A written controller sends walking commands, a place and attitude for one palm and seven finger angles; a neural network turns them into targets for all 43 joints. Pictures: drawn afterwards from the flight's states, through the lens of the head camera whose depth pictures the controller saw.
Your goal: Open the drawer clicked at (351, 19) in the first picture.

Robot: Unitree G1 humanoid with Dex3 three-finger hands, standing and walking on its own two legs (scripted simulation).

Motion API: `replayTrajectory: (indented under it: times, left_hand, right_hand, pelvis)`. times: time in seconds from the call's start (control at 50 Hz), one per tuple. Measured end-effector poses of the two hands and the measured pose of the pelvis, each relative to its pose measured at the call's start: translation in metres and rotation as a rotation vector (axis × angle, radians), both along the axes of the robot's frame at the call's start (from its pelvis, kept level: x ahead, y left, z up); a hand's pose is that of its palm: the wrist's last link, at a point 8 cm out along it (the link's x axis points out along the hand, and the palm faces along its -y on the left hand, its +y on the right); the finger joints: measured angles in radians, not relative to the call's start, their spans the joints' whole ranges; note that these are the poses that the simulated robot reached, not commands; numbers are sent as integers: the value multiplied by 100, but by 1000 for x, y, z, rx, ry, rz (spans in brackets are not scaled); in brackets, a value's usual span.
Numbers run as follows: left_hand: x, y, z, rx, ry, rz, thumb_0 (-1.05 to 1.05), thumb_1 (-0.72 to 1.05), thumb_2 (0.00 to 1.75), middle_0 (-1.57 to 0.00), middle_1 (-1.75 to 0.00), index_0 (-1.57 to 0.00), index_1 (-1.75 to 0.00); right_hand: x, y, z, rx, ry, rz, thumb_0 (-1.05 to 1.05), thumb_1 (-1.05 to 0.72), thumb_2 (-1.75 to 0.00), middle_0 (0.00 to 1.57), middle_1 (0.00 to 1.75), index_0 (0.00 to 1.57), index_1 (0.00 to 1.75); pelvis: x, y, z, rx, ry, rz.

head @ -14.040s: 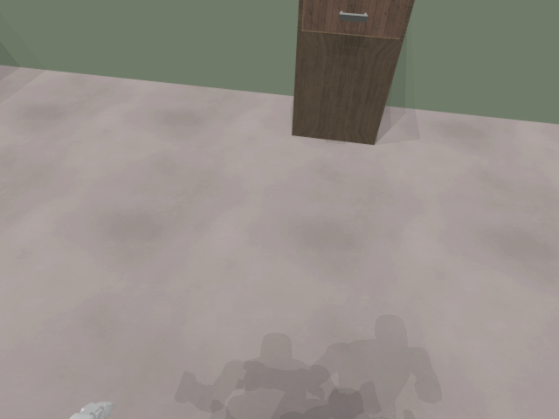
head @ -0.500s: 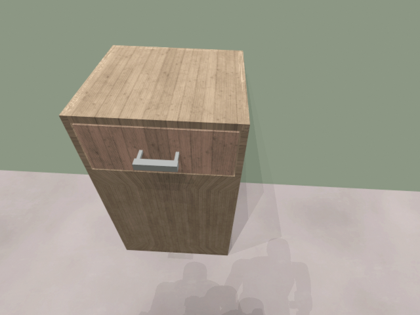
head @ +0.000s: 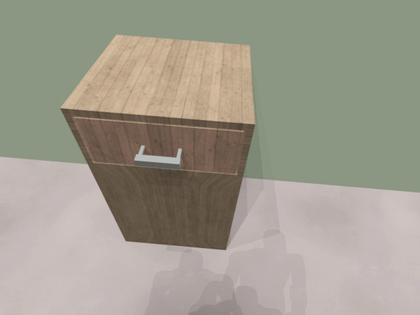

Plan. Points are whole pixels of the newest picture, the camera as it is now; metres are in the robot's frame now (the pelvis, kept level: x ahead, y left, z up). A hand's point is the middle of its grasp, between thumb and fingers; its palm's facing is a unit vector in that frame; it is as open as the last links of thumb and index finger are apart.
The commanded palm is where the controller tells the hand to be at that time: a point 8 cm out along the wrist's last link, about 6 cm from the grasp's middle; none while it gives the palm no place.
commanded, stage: look again from close up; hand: left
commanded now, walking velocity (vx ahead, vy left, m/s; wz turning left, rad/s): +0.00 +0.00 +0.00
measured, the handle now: (159, 156) +0.53 +0.17 -0.06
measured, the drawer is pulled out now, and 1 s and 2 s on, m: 0.00 0.00 0.00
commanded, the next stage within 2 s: raise the hand with hooked fingers in 0.30 s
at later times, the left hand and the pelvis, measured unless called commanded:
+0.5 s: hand out of the picture +0.07 +0.18 -0.14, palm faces -0.08 -0.92 -0.38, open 7.3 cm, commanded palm +0.13 +0.20 -0.06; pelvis +0.03 -0.01 +0.00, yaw -1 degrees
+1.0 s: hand (114, 277) +0.20 +0.20 -0.05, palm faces +0.06 -0.08 -1.00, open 9.6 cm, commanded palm +0.19 +0.19 +0.01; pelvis +0.02 -0.06 -0.06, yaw +1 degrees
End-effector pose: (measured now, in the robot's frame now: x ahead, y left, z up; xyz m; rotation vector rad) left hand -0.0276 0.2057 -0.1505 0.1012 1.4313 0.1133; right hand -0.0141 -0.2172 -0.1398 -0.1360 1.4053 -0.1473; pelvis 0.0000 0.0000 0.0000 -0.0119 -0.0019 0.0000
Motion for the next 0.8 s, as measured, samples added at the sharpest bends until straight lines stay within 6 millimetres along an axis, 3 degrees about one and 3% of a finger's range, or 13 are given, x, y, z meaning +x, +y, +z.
replayTrajectory:
  times: [0.2,0.42,0.44,0.5,0.54,0.6,0.64,0.68,0.72,0.8]
  left_hand:
    - [2,-12,-1,-21,34,14,0,91,90,-20,-30,-20,-30]
    - [30,-9,0,-1,-1,-1,0,91,90,-20,-30,-20,-30]
    - [42,-7,5,19,-34,-51,1,91,90,-20,-30,-20,-30]
    - [94,22,48,239,-301,-177,6,96,90,-21,-31,-20,-30]
    - [134,31,84,392,-489,-285,7,95,89,-21,-32,-20,-32]
    - [191,24,131,650,-730,-529,6,89,87,-21,-34,-20,-34]
    - [217,10,150,806,-850,-681,4,85,86,-21,-37,-20,-36]
    - [229,-8,155,894,-927,-795,3,80,84,-21,-39,-20,-39]
    - [228,-25,150,916,-966,-876,2,75,83,-21,-41,-20,-41]
    - [201,-41,131,934,-963,-971,1,65,79,-22,-47,-22,-47]
  right_hand:
    - [17,-2,1,-9,-1,-1,1,-92,-90,20,30,20,30]
    - [32,-5,1,-14,-7,-1,1,-93,-90,20,30,20,30]
    - [36,-7,2,-22,-36,-6,2,-93,-90,20,30,20,30]
    - [63,-19,9,-68,-264,-25,2,-94,-90,21,30,20,30]
    - [88,-27,12,-81,-412,-15,2,-93,-90,21,30,20,30]
    - [133,-38,16,-84,-577,42,2,-92,-90,21,30,20,30]
    - [163,-45,21,-83,-654,72,2,-92,-90,21,30,20,30]
    - [192,-50,29,-77,-702,94,2,-91,-90,20,30,20,30]
    - [218,-53,38,-68,-732,120,1,-91,-90,20,30,20,30]
    - [259,-54,51,-60,-767,217,1,-91,-90,20,30,19,30]
  pelvis:
    - [13,-2,2,2,-1,-2]
    - [26,-3,2,2,-1,-6]
    - [26,-3,1,2,0,-9]
    - [28,-6,-3,30,12,-19]
    - [27,-6,-8,36,24,0]
    - [22,-7,-15,27,69,9]
    - [20,-9,-21,27,103,-8]
    - [18,-13,-26,32,131,-32]
    - [17,-19,-31,41,153,-50]
    - [16,-33,-42,54,190,-54]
